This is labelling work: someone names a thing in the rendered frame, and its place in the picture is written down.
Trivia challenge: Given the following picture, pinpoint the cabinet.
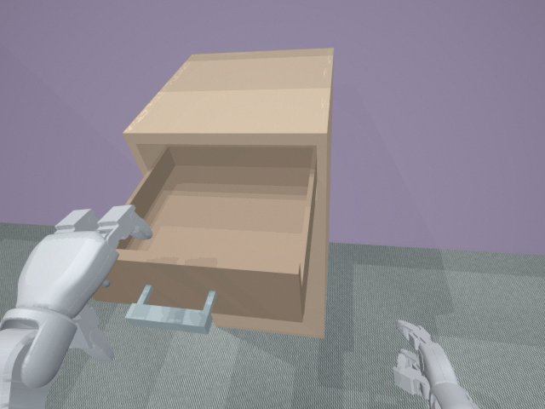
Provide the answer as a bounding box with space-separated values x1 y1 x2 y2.
123 48 334 338

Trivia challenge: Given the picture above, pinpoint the right robot hand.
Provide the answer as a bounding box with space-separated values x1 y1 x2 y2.
393 320 459 401

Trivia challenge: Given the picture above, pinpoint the drawer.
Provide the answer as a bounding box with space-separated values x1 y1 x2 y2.
92 144 317 323

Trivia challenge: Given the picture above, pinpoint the left robot forearm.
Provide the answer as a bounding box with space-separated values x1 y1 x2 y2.
0 307 77 409

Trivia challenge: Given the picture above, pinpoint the left robot hand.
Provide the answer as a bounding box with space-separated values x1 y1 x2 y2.
16 204 152 361

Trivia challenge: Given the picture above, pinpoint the right robot forearm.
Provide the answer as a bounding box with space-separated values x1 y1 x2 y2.
429 383 480 409

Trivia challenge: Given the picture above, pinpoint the handle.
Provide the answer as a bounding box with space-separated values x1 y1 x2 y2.
125 285 217 335

